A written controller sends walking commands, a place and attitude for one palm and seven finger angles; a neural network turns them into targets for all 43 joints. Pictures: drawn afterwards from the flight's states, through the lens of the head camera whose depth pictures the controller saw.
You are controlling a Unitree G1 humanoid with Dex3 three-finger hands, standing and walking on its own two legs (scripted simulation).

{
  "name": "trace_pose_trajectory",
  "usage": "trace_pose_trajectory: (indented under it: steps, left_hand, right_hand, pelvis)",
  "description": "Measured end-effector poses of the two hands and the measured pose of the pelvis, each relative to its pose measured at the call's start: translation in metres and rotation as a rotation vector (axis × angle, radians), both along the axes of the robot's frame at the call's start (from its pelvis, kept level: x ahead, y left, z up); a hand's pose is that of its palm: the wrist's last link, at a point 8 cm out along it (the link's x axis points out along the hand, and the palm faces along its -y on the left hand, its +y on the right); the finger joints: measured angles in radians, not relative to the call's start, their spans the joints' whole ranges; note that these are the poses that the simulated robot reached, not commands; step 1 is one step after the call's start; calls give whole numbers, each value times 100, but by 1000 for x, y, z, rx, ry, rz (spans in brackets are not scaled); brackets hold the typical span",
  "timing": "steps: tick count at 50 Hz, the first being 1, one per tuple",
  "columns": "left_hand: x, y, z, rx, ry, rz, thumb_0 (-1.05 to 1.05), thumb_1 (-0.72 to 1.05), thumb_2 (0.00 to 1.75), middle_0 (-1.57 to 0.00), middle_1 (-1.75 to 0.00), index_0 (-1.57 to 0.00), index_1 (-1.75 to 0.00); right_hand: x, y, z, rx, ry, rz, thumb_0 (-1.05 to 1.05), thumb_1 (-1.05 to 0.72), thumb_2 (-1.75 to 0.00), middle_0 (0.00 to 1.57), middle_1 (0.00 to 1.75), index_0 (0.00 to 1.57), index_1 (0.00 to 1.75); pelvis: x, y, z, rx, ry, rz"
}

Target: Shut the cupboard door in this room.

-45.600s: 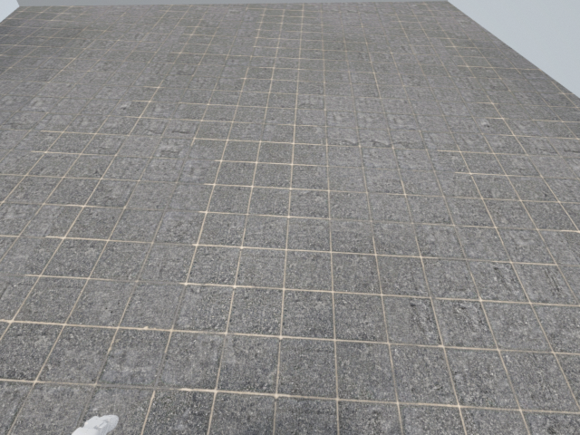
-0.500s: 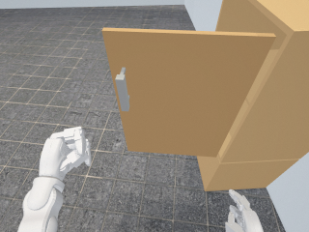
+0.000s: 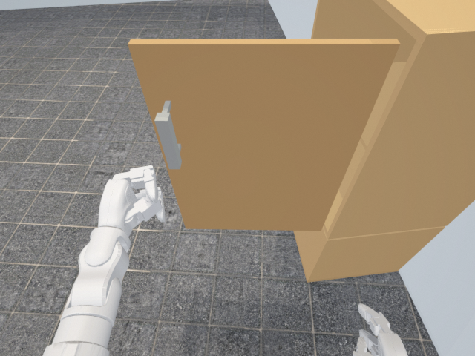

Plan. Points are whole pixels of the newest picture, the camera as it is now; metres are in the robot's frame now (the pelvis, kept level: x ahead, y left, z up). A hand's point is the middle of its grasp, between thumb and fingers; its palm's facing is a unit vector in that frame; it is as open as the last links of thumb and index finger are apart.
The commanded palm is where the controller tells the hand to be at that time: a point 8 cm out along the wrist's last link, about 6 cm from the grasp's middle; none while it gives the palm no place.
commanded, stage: bring the fist close to the handle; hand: left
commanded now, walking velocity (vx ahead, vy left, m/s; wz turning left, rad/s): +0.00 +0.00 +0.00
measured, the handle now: (171, 135) +0.49 +0.16 +0.09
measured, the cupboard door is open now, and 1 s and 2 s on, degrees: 82 81 64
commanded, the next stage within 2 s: push the door shut along its arc in 0.66 s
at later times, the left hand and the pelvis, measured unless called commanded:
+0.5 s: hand (179, 166) +0.41 +0.13 +0.10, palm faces +0.05 -1.00 -0.01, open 3.1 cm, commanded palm +0.38 +0.18 +0.10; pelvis +0.01 +0.00 +0.00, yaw -2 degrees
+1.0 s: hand (179, 163) +0.42 +0.13 +0.09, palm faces +0.00 -1.00 -0.02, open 3.1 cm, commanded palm +0.41 +0.17 +0.10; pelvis +0.00 +0.00 +0.00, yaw -1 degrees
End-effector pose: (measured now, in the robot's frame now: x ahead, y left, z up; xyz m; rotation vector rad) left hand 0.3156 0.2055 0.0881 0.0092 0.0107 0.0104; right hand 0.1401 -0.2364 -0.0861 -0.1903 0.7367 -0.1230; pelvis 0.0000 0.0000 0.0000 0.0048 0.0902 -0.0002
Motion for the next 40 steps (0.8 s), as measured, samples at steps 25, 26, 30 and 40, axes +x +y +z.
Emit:
trace_pose_trajectory:
  steps: [25, 26, 30, 40]
  left_hand:
    - [67, -27, 10, 2, -68, 44, 2, 90, 90, -129, -150, -130, -150]
    - [67, -26, 9, 5, -62, 42, 2, 90, 90, -129, -150, -130, -150]
    - [66, -24, 0, 5, -6, 36, 2, 90, 90, -129, -150, -130, -150]
    - [71, -31, 10, -11, -59, 29, 2, 90, 90, -130, -150, -130, -150]
  right_hand:
    - [-56, -13, -19, 19, 205, -97, 1, -91, -90, 20, 30, 20, 30]
    - [-56, -13, -19, 20, 210, -97, 1, -91, -90, 20, 30, 20, 30]
    - [-56, -14, -19, 17, 217, -97, 1, -91, -90, 20, 30, 20, 30]
    - [-41, -11, -15, 9, 174, -81, 1, -91, -90, 20, 30, 20, 30]
  pelvis:
    - [6, 0, 0, 6, 43, -36]
    - [6, 0, 1, 5, 41, -34]
    - [4, 0, 1, 4, 38, -28]
    - [1, 1, 1, 5, 39, -26]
